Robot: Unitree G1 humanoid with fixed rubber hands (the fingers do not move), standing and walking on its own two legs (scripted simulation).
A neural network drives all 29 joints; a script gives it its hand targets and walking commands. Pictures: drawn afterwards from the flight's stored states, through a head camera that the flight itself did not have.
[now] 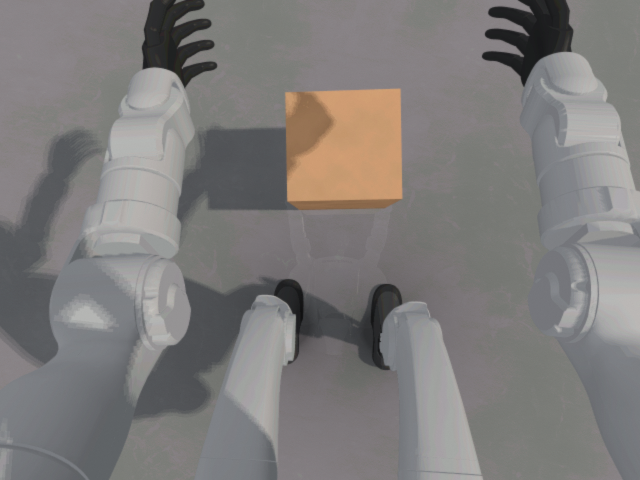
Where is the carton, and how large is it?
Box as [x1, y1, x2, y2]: [285, 89, 401, 209]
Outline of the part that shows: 400,89 285,92 287,201 299,209 385,207 400,199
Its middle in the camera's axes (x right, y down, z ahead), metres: +0.05 -0.17 +0.83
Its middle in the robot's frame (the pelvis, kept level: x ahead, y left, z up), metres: +0.52 +0.01 -0.52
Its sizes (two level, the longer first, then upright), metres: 0.210 0.200 0.250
